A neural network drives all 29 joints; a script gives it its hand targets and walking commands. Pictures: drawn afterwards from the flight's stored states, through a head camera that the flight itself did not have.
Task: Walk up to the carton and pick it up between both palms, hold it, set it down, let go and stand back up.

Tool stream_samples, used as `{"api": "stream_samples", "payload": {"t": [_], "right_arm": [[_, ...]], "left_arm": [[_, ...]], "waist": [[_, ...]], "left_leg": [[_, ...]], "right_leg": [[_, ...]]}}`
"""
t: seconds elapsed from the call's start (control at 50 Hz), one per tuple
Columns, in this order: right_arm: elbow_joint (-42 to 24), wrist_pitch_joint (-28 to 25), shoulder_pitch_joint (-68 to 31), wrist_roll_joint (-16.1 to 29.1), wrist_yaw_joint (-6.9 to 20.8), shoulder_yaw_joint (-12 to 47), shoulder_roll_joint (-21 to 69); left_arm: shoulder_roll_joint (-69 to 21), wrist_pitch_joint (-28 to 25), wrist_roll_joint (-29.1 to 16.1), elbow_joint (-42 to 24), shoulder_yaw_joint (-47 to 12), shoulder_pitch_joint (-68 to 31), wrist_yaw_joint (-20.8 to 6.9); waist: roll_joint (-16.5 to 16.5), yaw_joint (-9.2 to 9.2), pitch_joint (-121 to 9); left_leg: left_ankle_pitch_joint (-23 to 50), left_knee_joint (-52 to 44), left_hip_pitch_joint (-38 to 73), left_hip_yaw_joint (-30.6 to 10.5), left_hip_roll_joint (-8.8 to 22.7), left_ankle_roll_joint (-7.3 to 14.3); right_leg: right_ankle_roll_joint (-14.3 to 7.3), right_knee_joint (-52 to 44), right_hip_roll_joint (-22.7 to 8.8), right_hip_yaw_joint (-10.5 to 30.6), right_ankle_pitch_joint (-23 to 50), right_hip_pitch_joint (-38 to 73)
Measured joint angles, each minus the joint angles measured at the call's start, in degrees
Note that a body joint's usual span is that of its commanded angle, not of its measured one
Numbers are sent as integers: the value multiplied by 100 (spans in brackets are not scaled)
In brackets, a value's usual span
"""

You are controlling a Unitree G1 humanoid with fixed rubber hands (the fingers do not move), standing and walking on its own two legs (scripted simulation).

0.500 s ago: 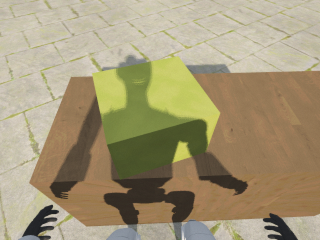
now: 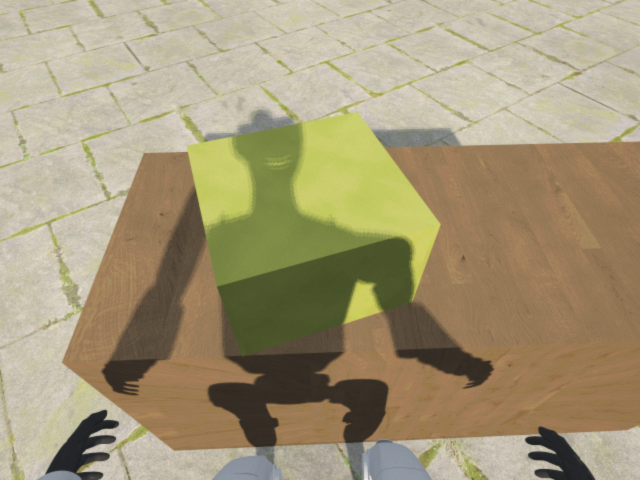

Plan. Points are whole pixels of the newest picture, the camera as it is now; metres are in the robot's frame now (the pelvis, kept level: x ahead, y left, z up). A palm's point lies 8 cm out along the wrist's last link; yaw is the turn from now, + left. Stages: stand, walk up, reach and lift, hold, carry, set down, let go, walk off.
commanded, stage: reach and lift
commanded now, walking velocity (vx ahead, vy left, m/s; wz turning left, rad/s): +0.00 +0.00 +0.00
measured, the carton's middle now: (303, 226) +0.48 +0.03 -0.01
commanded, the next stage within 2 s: none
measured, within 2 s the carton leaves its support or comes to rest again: neither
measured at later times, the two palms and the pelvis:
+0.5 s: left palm (110, 430) +0.18 +0.25 -0.03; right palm (588, 473) +0.14 -0.33 -0.08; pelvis -0.01 -0.03 +0.01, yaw +0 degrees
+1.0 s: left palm (144, 422) +0.18 +0.20 +0.00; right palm (594, 431) +0.18 -0.33 -0.03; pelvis -0.01 -0.07 +0.02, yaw +0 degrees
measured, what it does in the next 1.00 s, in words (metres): shifts its weight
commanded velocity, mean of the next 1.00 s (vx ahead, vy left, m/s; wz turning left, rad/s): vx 0.00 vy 0.00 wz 0.00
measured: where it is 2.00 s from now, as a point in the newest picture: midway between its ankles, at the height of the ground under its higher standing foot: outside the picture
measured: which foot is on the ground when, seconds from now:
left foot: down 0.00-1.00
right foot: down 0.00-1.00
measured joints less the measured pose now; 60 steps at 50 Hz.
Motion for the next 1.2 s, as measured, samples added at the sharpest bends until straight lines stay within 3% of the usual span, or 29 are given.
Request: {"api": "stream_samples", "payload": {"t": [0.02,0.12,0.18,0.28,0.48,0.76,0.86,1.2], "right_arm": [[0,0,0,0,0,0,0],[773,-1039,-261,-367,400,-314,24],[791,-1272,-272,-374,456,-341,36],[794,-1361,-272,-374,457,-341,41],[508,-1368,-275,-278,454,-340,197],[-597,-1114,-273,199,388,-196,571],[-883,-1113,-270,376,388,-74,583],[-1219,-1439,-269,1082,431,244,643]], "left_arm": [[0,1,0,0,0,0,0],[-301,1462,35,-802,39,-70,175],[-544,1846,36,-1301,40,-70,182],[-824,1996,65,-1858,86,-113,210],[-723,2031,106,-2159,475,-119,308],[-817,1321,100,-2177,663,-9,268],[-885,970,-127,-2176,664,21,269],[-924,-119,-653,-2176,668,109,373]], "waist": [[0,0,0],[184,1,1],[224,0,1],[224,0,0],[139,-1,-1],[-49,0,1],[-103,0,1],[-219,0,2]], "left_leg": [[0,1,0,0,0,1],[-79,182,-98,-97,102,-2],[-88,195,-96,-106,136,-18],[-51,150,-61,-139,163,-69],[190,-245,205,-130,148,-206],[735,-1129,534,-127,101,-226],[846,-1317,585,-130,86,-226],[960,-1652,639,-171,66,-260]], "right_leg": [[0,0,0,0,1,0],[0,1,86,-105,12,2],[0,0,117,-116,22,5],[-7,-4,140,-151,28,28],[-163,-113,141,-149,85,163],[-326,-616,140,-163,396,331],[-351,-683,141,-161,412,332],[-402,-865,140,-192,448,335]]}}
